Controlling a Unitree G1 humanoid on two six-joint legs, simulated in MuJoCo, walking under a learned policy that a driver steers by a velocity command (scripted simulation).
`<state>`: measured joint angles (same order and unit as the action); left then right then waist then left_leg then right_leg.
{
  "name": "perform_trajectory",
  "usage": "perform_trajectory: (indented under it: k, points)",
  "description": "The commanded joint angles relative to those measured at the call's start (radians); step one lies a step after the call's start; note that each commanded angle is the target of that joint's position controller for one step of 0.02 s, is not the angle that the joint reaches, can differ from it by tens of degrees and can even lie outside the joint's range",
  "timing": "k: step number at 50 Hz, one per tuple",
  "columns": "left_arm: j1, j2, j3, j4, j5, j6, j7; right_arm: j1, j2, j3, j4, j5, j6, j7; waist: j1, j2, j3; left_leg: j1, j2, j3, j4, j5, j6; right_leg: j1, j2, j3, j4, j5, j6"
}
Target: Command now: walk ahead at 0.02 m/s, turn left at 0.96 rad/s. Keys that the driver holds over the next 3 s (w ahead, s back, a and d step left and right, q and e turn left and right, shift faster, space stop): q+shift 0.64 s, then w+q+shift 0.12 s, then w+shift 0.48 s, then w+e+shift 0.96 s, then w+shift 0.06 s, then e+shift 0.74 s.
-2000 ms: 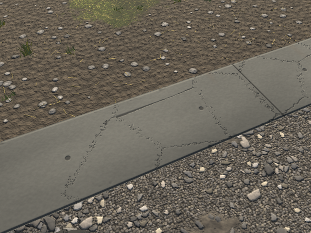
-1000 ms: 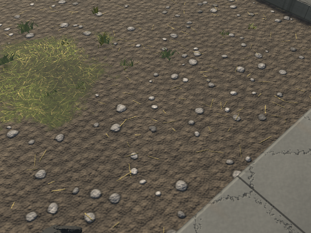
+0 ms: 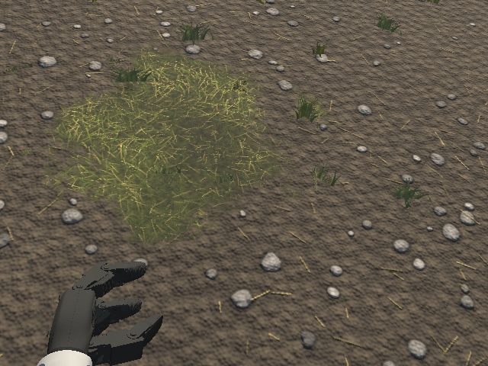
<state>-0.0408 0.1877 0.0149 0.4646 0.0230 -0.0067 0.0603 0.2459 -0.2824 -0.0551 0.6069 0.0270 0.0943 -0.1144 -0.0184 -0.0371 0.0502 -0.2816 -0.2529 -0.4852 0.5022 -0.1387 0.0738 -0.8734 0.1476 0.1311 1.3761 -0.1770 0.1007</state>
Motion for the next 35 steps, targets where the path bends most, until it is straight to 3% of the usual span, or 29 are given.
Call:
perform_trajectory:
  k: [1,3,6,7,8,9,10,11,12,13,14,15,16,18,20,22,23,24,28,29,30,31,32,33,34,35]
  points:
    - [-0.172,0.053,0.019,-0.108,-0.006,-0.038,-0.027,0.022,-0.150,-0.047,-0.090,0.004,0.009,-0.013,-0.042,0.195,-0.162,0.212,0.211,-0.223,-0.085,0.117,0.034,0.085,0.013,0.010,-0.381,0.080,0.001]
    - [-0.116,0.102,0.044,-0.063,-0.023,-0.039,-0.035,-0.031,-0.172,-0.058,-0.121,0.003,0.004,-0.007,-0.021,0.217,-0.153,0.186,0.242,-0.292,-0.088,0.060,0.034,0.223,-0.015,0.065,-0.523,0.069,-0.011]
    - [-0.052,0.140,0.078,0.007,-0.033,-0.047,-0.045,-0.066,-0.151,-0.055,-0.148,0.008,-0.002,0.031,-0.019,0.202,-0.098,-0.017,0.196,-0.353,-0.098,-0.056,0.037,0.602,-0.023,0.069,-0.816,0.083,-0.016]
    - [0.000,0.147,0.090,0.037,-0.035,-0.049,-0.046,-0.065,-0.123,-0.044,-0.146,0.005,-0.009,0.049,-0.004,0.163,-0.088,-0.105,0.158,-0.346,-0.038,-0.189,0.024,0.740,-0.060,0.065,-0.927,0.168,-0.031]
    - [0.045,0.138,0.094,0.062,-0.031,-0.044,-0.043,-0.029,-0.066,-0.025,-0.133,0.006,-0.022,0.072,0.003,0.053,-0.102,-0.210,0.076,-0.262,0.113,-0.451,-0.007,0.884,-0.115,0.056,-1.004,0.196,-0.058]
    - [0.189,0.135,0.091,0.081,-0.024,-0.037,-0.038,-0.013,-0.012,-0.007,-0.125,-0.004,-0.035,0.093,0.047,-0.011,-0.203,-0.331,0.006,-0.095,0.356,-0.570,-0.034,1.082,-0.273,0.158,-0.959,0.177,-0.139]
    - [0.328,0.188,0.092,0.081,-0.001,-0.022,-0.038,0.045,0.045,0.004,-0.139,-0.020,-0.048,0.102,0.054,-0.144,-0.285,-0.553,-0.096,0.058,0.687,-0.808,-0.068,1.229,-0.529,0.338,-0.819,0.491,-0.276]
    - [0.318,0.223,0.105,0.096,0.020,-0.017,-0.039,0.043,-0.100,-0.040,-0.181,0.021,-0.074,0.118,0.034,-0.307,-0.299,-0.711,0.011,0.130,0.915,-0.744,-0.140,1.125,-0.708,0.579,-1.018,0.234,-0.451]
    - [0.221,0.172,0.098,0.085,0.016,-0.021,-0.031,-0.062,-0.181,-0.059,-0.170,0.023,-0.078,0.105,0.045,-0.273,-0.107,-0.792,0.117,0.232,1.049,-0.575,-0.173,0.935,-0.589,0.500,-1.109,-0.078,-0.428]
    - [0.137,0.152,0.082,0.078,0.009,-0.011,-0.014,-0.064,-0.192,-0.059,-0.163,-0.001,-0.062,0.086,0.016,-0.225,-0.045,-0.758,0.140,0.294,1.156,-0.449,-0.178,0.790,-0.480,0.346,-1.131,-0.165,-0.355]
    - [0.091,0.159,0.069,0.067,0.004,0.004,0.003,-0.029,-0.176,-0.052,-0.139,-0.028,-0.036,0.070,-0.009,-0.135,-0.022,-0.662,0.133,0.367,1.309,-0.351,-0.185,0.628,-0.412,0.205,-1.131,-0.050,-0.312]
    - [0.062,0.180,0.063,0.074,0.009,0.014,0.018,0.013,-0.170,-0.047,-0.135,-0.043,-0.020,0.064,-0.040,-0.078,-0.019,-0.561,0.133,0.421,1.435,-0.269,-0.198,0.499,-0.384,0.104,-1.133,0.067,-0.296]
    - [0.048,0.196,0.058,0.082,0.005,0.015,0.030,0.037,-0.156,-0.039,-0.145,-0.041,-0.012,0.059,-0.068,-0.046,-0.012,-0.495,0.157,0.441,1.507,-0.200,-0.206,0.413,-0.367,0.034,-1.126,0.131,-0.283]
    - [0.080,0.196,0.046,0.109,-0.005,0.015,0.043,0.017,-0.112,-0.015,-0.176,-0.024,-0.007,0.055,-0.062,-0.014,-0.036,-0.520,0.191,0.437,1.502,-0.077,-0.215,0.435,-0.362,-0.047,-1.069,0.124,-0.275]
    - [0.163,0.203,0.045,0.139,-0.002,0.016,0.059,-0.049,-0.088,-0.001,-0.217,-0.017,-0.007,0.058,-0.023,-0.045,-0.075,-0.615,0.225,0.422,1.497,-0.044,-0.229,0.557,-0.396,-0.056,-1.037,0.106,-0.288]
    - [0.228,0.226,0.054,0.151,0.000,0.011,0.066,-0.083,-0.077,0.005,-0.241,-0.022,-0.018,0.070,0.008,-0.074,-0.148,-0.657,0.273,0.399,1.441,-0.033,-0.231,0.696,-0.437,-0.039,-0.996,0.118,-0.291]
    - [0.229,0.234,0.061,0.155,-0.007,0.005,0.066,-0.081,-0.077,0.003,-0.244,-0.023,-0.023,0.075,0.006,-0.075,-0.169,-0.667,0.296,0.385,1.381,-0.056,-0.228,0.740,-0.452,-0.045,-0.983,0.122,-0.296]
    - [0.263,0.244,0.071,0.165,-0.004,0.000,0.057,-0.089,-0.068,0.003,-0.236,-0.026,-0.034,0.080,0.039,-0.093,-0.187,-0.683,0.295,0.433,1.459,-0.120,-0.227,0.787,-0.485,-0.037,-0.964,0.164,-0.315]
    - [0.349,0.290,0.109,0.186,-0.022,-0.005,0.049,-0.235,-0.017,0.025,-0.307,-0.024,-0.047,0.100,0.095,-0.135,-0.170,-0.748,0.397,0.378,1.223,-0.303,-0.165,0.847,-0.572,-0.012,-0.915,0.072,-0.293]
    - [0.330,0.311,0.120,0.178,-0.024,-0.003,0.046,-0.248,-0.010,0.029,-0.311,-0.025,-0.050,0.107,0.086,-0.136,-0.177,-0.676,0.418,0.389,1.092,-0.313,-0.143,0.796,-0.580,-0.034,-0.904,0.060,-0.272]
    - [0.296,0.360,0.137,0.172,-0.034,-0.004,0.033,-0.210,0.005,0.035,-0.295,-0.017,-0.059,0.117,0.052,-0.192,-0.219,-0.471,0.402,0.422,1.012,-0.474,-0.107,0.678,-0.578,-0.091,-0.915,0.206,-0.245]
    - [0.218,0.383,0.148,0.151,-0.050,-0.001,0.020,-0.099,-0.018,0.021,-0.246,-0.002,-0.066,0.125,-0.016,-0.207,-0.237,-0.240,0.367,0.474,0.883,-0.484,-0.082,0.537,-0.539,-0.178,-0.897,0.242,-0.214]
    - [0.166,0.362,0.148,0.139,-0.068,0.001,0.009,0.042,-0.059,-0.004,-0.171,-0.002,-0.072,0.126,-0.087,-0.178,-0.241,-0.049,0.309,0.538,0.757,-0.385,-0.062,0.426,-0.499,-0.239,-0.810,0.247,-0.182]
    - [0.086,0.266,0.132,0.091,-0.084,0.006,-0.003,0.236,-0.177,-0.053,-0.077,-0.031,-0.076,0.118,-0.169,0.118,-0.162,0.041,0.302,0.362,0.538,-0.333,0.029,0.218,-0.373,-0.302,-0.455,0.042,-0.119]
    - [-0.225,0.238,0.117,-0.071,-0.051,0.005,-0.038,0.391,-0.394,-0.105,-0.016,-0.022,-0.112,0.098,-0.299,0.618,0.027,-0.085,0.383,-0.321,-0.086,-0.695,0.195,-0.156,-0.190,-0.226,-0.095,-0.519,-0.116]
    - [-0.204,0.192,0.117,-0.089,-0.057,-0.047,-0.065,0.315,-0.351,-0.075,-0.024,-0.008,-0.169,0.112,-0.187,0.599,0.157,-0.124,0.409,-0.389,-0.164,-0.599,0.190,-0.279,-0.219,0.006,0.019,-0.459,-0.184]
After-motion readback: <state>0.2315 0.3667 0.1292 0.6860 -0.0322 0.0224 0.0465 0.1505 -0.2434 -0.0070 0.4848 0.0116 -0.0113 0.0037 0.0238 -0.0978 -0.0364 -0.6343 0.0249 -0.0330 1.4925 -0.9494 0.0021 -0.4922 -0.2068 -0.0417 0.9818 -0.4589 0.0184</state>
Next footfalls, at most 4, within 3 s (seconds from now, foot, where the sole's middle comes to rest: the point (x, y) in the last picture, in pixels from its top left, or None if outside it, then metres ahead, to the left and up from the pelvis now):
0.18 right None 0.17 -0.14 -0.78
0.64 left None -0.09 0.11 -0.66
1.14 right None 0.27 0.19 -0.78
1.52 left None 0.40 0.66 -0.78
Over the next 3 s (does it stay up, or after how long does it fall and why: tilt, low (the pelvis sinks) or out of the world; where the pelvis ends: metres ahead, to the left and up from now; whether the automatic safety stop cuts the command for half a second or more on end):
stays up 1.29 0.87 -0.01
